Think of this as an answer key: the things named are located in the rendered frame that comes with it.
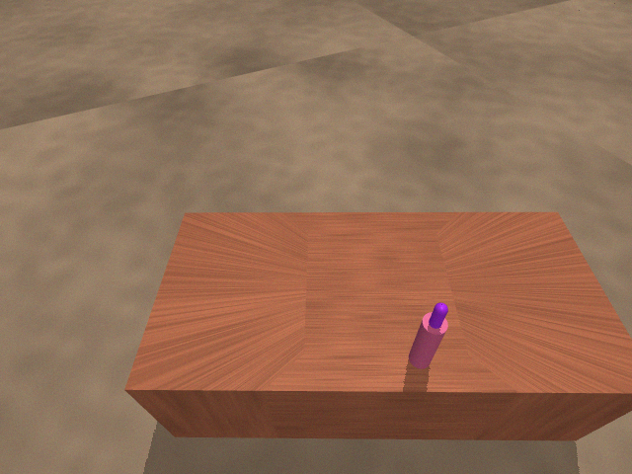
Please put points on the bottle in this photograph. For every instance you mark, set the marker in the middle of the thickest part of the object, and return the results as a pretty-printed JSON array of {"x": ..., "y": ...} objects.
[{"x": 429, "y": 336}]

